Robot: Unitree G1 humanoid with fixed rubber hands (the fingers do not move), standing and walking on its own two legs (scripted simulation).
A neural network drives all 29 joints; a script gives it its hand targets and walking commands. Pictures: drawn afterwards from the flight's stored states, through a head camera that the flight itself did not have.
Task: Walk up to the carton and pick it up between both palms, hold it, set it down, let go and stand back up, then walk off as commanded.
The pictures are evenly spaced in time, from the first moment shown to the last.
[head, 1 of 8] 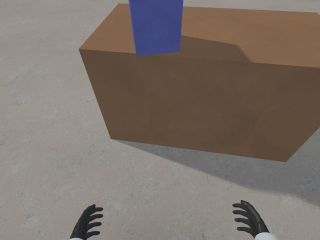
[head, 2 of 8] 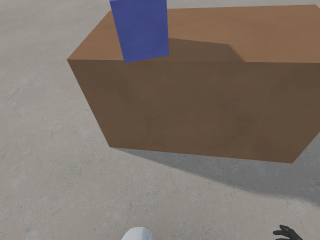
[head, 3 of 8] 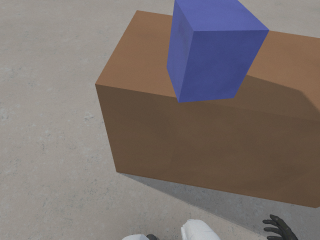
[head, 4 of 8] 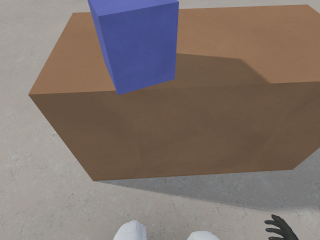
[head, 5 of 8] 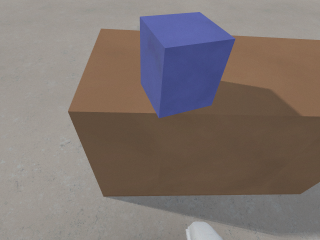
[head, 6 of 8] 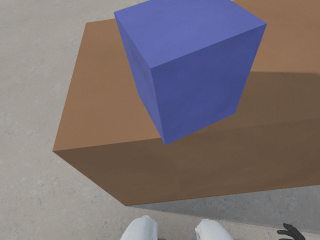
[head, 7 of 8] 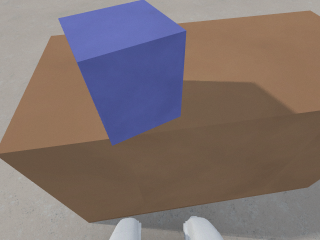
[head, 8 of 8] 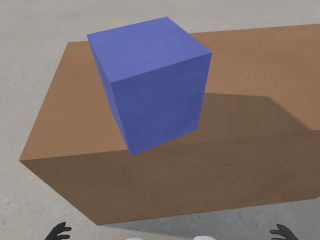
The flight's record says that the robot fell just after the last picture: no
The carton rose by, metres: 0.00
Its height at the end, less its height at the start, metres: +0.00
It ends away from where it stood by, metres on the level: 0.00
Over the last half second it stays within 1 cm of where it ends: yes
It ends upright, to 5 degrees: yes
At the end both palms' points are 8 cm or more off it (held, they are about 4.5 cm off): yes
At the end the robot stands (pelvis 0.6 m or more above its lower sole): yes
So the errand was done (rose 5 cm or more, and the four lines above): no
